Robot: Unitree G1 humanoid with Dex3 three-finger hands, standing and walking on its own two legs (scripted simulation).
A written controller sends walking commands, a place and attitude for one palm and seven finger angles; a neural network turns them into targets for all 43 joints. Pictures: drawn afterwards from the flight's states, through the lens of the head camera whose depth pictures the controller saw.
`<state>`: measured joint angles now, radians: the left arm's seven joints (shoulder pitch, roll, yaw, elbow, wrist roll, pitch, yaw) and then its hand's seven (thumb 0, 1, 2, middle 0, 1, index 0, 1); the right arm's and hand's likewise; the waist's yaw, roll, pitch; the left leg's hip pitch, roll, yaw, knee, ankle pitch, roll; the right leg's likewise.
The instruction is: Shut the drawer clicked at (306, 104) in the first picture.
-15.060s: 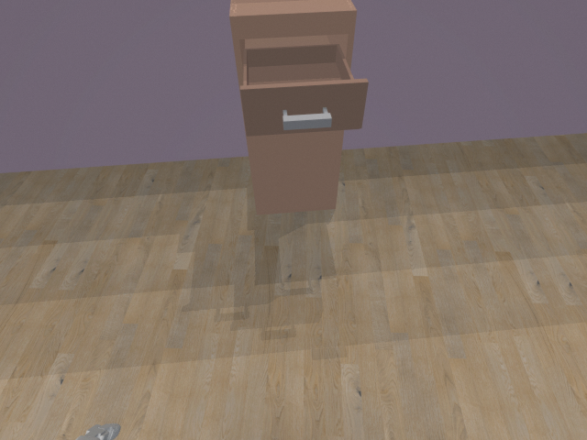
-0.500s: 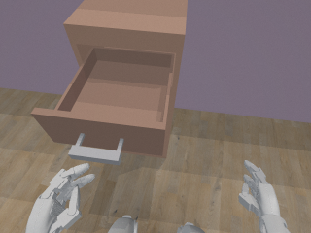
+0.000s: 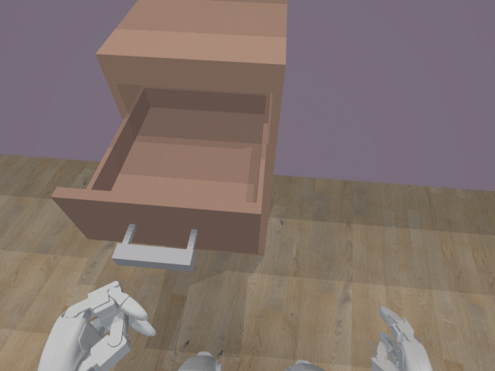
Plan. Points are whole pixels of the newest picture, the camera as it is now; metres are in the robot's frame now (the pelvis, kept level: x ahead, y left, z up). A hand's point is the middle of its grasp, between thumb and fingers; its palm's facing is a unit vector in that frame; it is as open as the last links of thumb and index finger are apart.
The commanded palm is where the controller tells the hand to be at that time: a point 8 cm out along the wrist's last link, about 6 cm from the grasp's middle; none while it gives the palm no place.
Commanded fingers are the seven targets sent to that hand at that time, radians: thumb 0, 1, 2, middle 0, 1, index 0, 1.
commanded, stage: raise the hand and make a fist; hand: left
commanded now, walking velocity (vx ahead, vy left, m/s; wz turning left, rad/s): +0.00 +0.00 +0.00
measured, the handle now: (158, 244) +0.31 +0.17 +0.02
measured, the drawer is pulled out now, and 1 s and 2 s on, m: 0.30 0.30 0.30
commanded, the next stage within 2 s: bring the fist close to the handle in 0.98 s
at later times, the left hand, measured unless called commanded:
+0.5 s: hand (120, 352) +0.14 +0.15 +0.11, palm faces -0.01 -1.00 -0.02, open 3.2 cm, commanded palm +0.09 +0.20 +0.12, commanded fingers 0.00 0.90 0.90 -1.40 -1.60 -1.40 -1.60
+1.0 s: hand (129, 350) +0.14 +0.14 +0.12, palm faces -0.02 -1.00 -0.05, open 3.3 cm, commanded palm +0.08 +0.20 +0.12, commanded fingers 0.00 0.90 0.90 -1.40 -1.60 -1.40 -1.60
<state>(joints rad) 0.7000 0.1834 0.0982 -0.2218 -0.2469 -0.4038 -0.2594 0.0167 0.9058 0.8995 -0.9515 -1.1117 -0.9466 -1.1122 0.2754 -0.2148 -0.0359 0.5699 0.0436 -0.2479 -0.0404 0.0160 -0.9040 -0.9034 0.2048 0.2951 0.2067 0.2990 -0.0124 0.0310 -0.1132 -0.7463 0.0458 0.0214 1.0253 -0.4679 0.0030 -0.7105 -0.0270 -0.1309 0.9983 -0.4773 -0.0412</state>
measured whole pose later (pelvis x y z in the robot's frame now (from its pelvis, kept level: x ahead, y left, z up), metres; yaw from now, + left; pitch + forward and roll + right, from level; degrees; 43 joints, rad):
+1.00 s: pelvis +0.01 +0.01 +0.01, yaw +0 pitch +8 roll -1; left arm 0.91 0.17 -0.03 -0.55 -0.17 -0.30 -0.15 0.02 0.90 0.90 -1.40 -1.60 -1.40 -1.60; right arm 0.27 -0.20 -0.01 0.43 0.06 -0.20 -0.02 0.01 -0.91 -0.90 0.20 0.29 0.20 0.30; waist 0.01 0.05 -0.14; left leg -0.65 0.04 0.03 1.00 -0.49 0.01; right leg -0.62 -0.03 -0.12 0.97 -0.49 -0.03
